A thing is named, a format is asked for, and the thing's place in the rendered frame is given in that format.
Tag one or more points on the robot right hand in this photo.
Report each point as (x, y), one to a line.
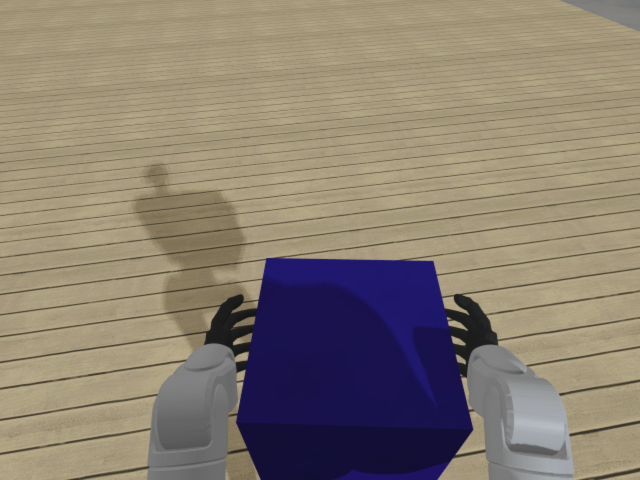
(478, 325)

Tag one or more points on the robot left hand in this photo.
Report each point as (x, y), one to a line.
(222, 323)

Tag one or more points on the robot right forearm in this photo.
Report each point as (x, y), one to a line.
(525, 422)

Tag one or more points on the robot left forearm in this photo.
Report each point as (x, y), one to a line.
(189, 425)

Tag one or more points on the carton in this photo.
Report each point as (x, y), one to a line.
(352, 373)

